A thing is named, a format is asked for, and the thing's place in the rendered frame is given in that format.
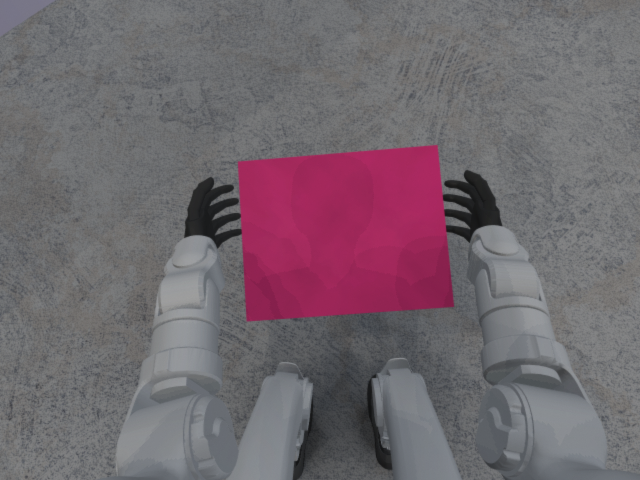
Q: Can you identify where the robot left hand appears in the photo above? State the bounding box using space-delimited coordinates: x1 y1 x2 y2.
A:
184 177 242 249

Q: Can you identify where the robot left forearm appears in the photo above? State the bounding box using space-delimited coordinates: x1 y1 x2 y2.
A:
116 235 225 476

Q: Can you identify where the robot left upper arm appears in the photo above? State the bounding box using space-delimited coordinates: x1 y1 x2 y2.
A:
96 393 239 480

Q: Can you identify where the robot right forearm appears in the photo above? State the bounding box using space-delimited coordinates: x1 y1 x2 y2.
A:
467 225 607 468

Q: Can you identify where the robot left foot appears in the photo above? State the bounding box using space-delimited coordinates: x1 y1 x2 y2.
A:
293 398 313 480

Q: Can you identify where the robot right foot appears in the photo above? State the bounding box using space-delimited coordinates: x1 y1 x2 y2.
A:
367 374 392 470

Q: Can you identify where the robot right upper arm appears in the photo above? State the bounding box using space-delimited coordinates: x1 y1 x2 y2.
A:
475 382 640 480

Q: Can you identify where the robot right hand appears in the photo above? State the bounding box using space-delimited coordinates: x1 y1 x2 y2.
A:
443 170 503 243

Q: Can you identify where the robot foot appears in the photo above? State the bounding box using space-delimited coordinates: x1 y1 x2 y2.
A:
293 398 313 480
367 374 392 470

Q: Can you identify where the carton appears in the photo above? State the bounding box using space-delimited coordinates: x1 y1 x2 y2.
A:
238 145 454 321

